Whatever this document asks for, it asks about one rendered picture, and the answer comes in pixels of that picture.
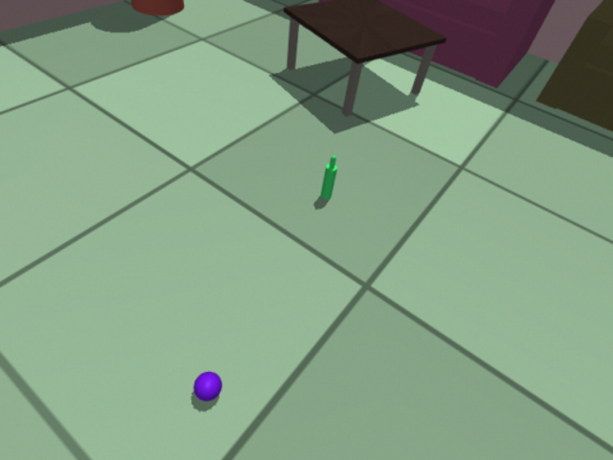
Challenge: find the coffee table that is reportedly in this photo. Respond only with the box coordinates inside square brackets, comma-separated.
[284, 0, 446, 117]

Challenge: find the armchair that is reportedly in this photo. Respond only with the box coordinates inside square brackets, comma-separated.
[536, 0, 613, 131]

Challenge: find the sofa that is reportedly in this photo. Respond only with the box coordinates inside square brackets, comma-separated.
[319, 0, 556, 88]

